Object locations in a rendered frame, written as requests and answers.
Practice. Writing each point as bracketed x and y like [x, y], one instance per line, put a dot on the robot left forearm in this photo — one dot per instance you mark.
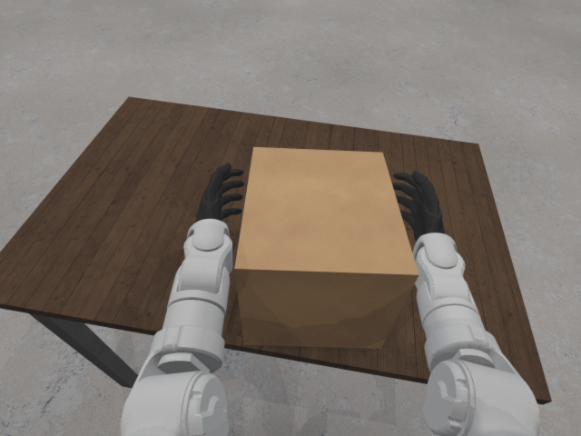
[191, 337]

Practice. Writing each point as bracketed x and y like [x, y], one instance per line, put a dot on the left robot hand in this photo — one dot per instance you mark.
[212, 200]

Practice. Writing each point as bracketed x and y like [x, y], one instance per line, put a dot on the table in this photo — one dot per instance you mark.
[103, 247]

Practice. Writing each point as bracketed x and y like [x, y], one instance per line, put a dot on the right robot hand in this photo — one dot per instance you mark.
[426, 216]

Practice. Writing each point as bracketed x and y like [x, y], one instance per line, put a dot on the robot left upper arm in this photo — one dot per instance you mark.
[176, 404]

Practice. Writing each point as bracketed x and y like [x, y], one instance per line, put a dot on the robot right forearm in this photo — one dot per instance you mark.
[447, 310]

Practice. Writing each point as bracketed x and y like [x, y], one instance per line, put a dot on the robot right upper arm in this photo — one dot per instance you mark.
[468, 399]

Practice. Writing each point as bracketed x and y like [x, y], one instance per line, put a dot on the carton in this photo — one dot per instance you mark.
[323, 258]

